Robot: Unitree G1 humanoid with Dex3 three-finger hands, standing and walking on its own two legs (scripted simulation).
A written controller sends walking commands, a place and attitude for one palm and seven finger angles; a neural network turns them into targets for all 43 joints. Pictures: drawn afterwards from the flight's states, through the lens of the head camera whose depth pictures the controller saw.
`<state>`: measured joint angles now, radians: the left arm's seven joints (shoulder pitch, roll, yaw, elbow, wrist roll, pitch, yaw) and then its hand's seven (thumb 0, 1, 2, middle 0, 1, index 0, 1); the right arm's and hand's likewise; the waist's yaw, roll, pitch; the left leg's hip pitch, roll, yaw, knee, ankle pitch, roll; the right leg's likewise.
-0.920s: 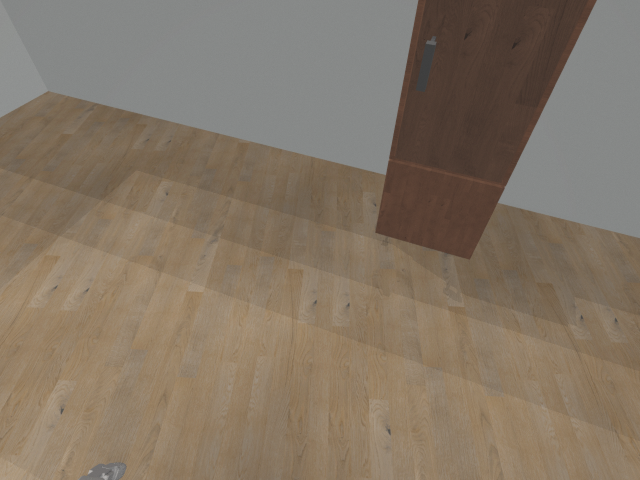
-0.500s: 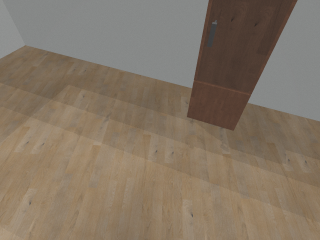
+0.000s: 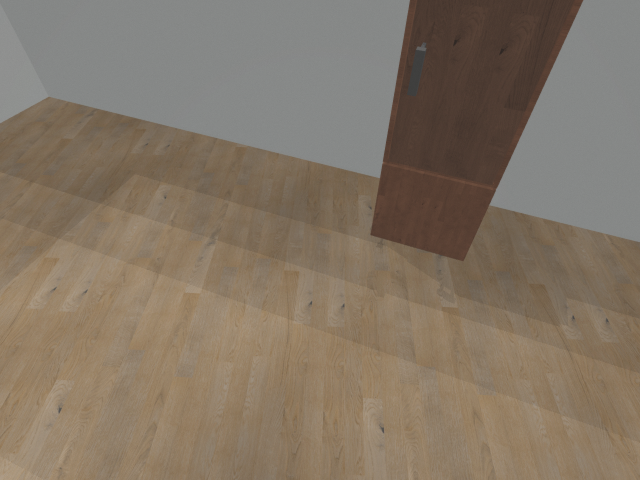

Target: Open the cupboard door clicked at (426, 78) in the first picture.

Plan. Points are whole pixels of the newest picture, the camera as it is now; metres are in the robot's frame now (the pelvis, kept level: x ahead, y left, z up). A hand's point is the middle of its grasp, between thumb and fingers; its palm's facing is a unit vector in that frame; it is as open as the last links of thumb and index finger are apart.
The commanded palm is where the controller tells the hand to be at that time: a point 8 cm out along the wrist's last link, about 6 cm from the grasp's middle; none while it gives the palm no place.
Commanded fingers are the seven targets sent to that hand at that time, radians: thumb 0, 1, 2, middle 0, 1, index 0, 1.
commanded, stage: look at it before walking up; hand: left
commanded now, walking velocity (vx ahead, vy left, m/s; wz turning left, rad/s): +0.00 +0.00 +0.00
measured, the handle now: (418, 69) +1.18 -0.22 +0.00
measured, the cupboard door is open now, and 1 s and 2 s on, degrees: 0 0 0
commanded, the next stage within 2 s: walk to a spot facing it in 0.52 s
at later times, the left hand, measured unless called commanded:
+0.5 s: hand out of the picture +0.07 +0.24 -0.16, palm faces -0.02 -0.94 -0.33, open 7.4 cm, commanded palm none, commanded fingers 0.00 0.90 0.90 -0.20 -0.30 -0.20 -0.30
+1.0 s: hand out of the picture +0.10 +0.18 -0.18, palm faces -0.14 -0.97 -0.20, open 7.4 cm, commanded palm none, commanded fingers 0.00 0.90 0.90 -0.20 -0.30 -0.20 -0.30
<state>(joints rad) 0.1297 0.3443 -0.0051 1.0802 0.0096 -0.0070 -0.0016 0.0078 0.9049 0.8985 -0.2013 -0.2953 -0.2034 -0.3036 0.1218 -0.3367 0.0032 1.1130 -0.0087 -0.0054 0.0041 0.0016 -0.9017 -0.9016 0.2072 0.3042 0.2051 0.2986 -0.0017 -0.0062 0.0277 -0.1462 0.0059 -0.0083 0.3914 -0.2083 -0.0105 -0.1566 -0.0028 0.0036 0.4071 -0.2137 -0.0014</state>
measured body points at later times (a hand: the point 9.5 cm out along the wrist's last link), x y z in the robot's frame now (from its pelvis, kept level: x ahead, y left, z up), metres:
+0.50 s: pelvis +0.00 +0.00 +0.00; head +0.01 +0.00 +0.45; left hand +0.07 +0.29 -0.13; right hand +0.08 -0.30 -0.13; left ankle +0.00 +0.13 -0.74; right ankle +0.01 -0.12 -0.74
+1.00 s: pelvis +0.06 -0.02 -0.02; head +0.08 -0.03 +0.43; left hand +0.11 +0.23 -0.17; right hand +0.02 -0.27 -0.17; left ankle +0.00 +0.13 -0.74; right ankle +0.05 -0.12 -0.72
